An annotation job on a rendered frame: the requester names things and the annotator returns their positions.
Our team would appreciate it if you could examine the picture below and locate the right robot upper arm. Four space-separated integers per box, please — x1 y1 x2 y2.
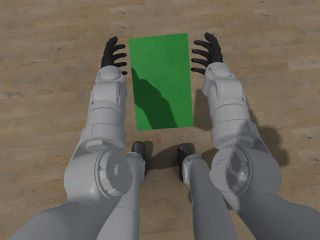
209 144 320 240

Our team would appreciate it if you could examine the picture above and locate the left robot forearm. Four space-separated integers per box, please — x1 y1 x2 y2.
70 65 128 161

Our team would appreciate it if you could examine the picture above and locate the robot right foot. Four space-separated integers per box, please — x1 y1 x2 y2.
177 143 192 182

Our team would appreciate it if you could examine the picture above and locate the carton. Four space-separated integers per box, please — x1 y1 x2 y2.
128 33 194 131

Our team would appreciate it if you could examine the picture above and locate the right robot shin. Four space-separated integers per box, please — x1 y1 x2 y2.
182 153 207 175

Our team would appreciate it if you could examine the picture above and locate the right robot forearm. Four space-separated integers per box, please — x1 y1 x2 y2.
202 62 272 156

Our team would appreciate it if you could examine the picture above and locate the left robot upper arm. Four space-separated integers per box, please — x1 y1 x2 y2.
7 148 133 240

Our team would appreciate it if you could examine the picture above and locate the right robot hand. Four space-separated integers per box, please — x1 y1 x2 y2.
191 32 223 75

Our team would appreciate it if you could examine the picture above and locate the left robot hand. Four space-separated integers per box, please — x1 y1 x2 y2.
101 36 128 75

